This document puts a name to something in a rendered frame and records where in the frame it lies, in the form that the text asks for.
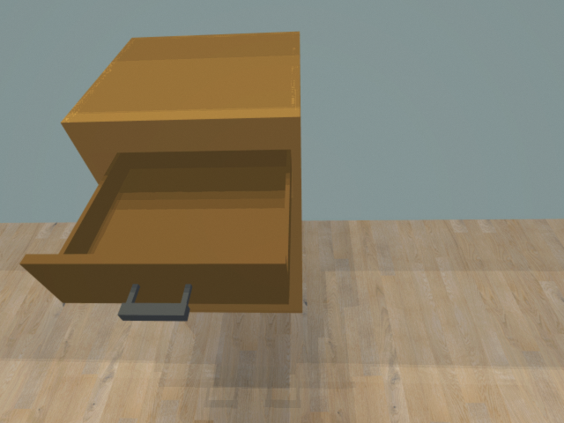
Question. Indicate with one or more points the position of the cabinet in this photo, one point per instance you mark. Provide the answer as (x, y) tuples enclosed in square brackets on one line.
[(193, 93)]

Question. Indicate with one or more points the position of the drawer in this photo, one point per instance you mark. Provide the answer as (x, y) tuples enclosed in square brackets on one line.
[(218, 220)]

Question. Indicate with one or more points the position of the handle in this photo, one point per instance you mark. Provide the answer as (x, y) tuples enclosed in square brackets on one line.
[(131, 311)]

